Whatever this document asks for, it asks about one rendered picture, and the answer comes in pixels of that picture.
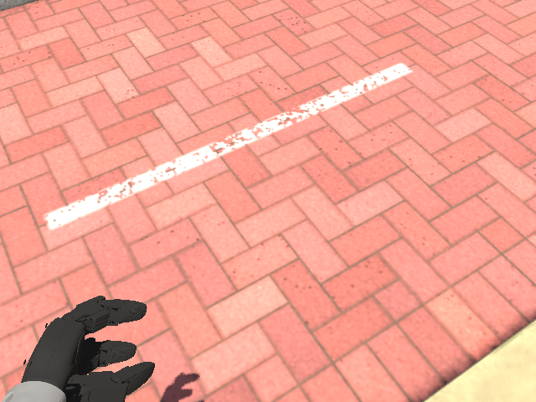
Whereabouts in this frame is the left robot hand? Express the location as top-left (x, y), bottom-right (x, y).
top-left (21, 296), bottom-right (155, 402)

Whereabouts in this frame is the left robot forearm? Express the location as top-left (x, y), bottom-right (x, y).
top-left (2, 381), bottom-right (66, 402)

